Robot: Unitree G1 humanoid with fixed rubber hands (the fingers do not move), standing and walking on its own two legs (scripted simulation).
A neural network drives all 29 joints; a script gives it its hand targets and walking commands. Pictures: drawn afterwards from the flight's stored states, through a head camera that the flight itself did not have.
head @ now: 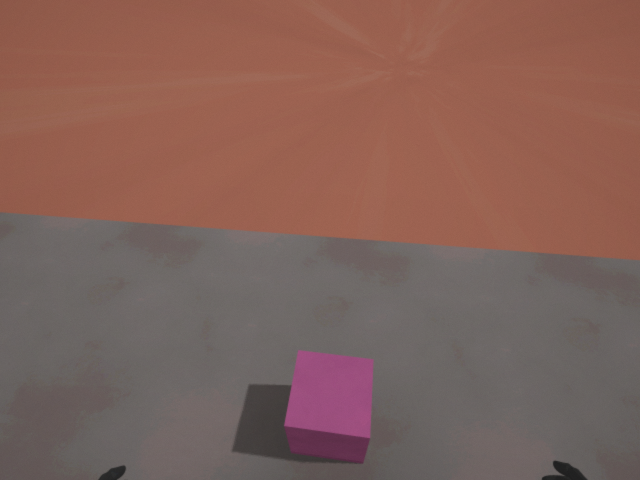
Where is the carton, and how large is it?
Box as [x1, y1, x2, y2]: [284, 350, 373, 463]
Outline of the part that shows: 298,350 284,424 291,452 362,463 369,440 373,359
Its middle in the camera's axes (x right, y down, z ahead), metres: +0.03 +0.49 +1.09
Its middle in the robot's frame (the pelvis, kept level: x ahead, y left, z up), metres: +0.43 +0.00 -0.66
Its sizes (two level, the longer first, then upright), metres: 0.210 0.200 0.250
